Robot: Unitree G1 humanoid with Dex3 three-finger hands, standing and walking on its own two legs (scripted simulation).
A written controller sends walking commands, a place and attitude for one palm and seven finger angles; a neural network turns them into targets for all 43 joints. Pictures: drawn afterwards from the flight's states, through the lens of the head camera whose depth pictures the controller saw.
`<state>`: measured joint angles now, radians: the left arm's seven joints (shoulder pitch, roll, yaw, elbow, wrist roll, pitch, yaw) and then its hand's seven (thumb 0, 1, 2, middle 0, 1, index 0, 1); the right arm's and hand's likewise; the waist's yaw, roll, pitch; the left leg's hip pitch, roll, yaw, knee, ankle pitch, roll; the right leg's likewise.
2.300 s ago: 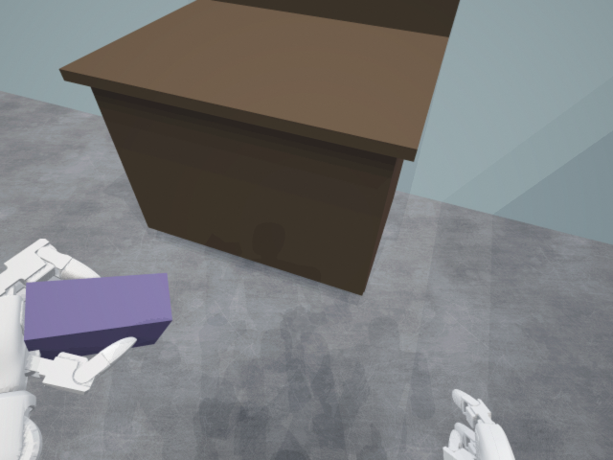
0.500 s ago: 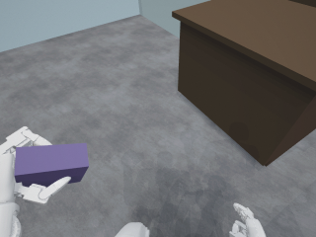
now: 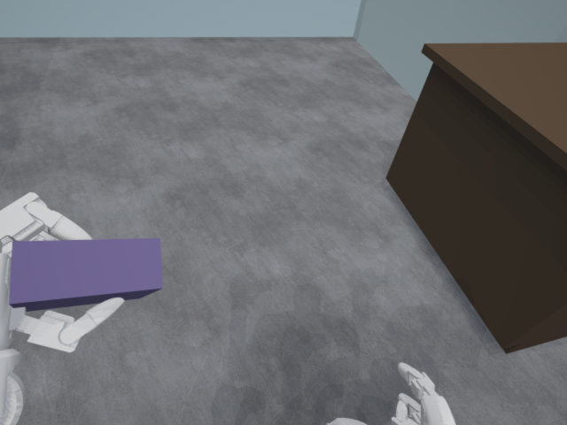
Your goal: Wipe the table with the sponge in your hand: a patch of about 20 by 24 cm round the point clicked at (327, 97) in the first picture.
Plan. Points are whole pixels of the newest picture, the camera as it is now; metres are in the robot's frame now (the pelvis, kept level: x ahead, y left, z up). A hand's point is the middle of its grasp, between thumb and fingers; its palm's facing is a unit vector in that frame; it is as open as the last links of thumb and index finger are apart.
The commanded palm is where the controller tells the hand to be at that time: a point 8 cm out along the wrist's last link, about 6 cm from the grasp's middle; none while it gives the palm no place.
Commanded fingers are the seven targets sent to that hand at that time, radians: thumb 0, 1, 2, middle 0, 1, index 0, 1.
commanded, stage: walk around to get in front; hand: left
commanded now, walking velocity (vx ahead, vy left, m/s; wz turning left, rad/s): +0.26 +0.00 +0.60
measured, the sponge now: (109, 274) +0.22 +0.21 +0.17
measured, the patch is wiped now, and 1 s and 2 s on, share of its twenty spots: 0.00 0.00 0.00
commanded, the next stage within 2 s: none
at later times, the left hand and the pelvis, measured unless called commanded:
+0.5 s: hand out of the picture +0.09 +0.25 +0.17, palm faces +0.59 -0.65 -0.48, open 9.3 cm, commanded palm +0.03 +0.28 +0.17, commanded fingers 0.00 0.10 1.30 -1.20 -1.60 -1.20 -1.60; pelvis -0.04 -0.04 +0.00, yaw +16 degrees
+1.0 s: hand out of the picture +0.10 +0.31 +0.20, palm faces +0.73 -0.50 -0.47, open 9.3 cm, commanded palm +0.06 +0.33 +0.17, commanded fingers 0.00 0.10 1.30 -1.20 -1.60 -1.20 -1.60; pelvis +0.04 +0.01 +0.00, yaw +26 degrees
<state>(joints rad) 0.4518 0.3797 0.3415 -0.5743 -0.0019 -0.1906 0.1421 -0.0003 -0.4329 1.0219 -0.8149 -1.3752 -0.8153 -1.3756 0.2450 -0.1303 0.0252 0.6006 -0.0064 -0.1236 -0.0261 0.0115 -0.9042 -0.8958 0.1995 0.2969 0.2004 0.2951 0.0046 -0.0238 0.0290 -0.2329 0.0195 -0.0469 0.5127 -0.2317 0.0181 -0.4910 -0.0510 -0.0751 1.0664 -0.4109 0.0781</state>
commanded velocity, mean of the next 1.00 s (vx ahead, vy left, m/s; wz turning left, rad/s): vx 0.33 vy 0.00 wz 0.44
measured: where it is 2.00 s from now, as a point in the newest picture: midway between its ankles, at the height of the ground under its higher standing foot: (236, 419)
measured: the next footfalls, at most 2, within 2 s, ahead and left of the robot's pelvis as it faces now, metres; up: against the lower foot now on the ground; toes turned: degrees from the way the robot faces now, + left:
right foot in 0.24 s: -0.03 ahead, -0.12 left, +0.00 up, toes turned +0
left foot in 0.68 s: +0.00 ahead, +0.13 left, +0.00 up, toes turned +31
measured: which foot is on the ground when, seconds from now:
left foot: down 0.00-0.24, up 0.26-0.66, down 0.68-1.00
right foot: up 0.00-0.22, down 0.24-0.68, up 0.70-1.00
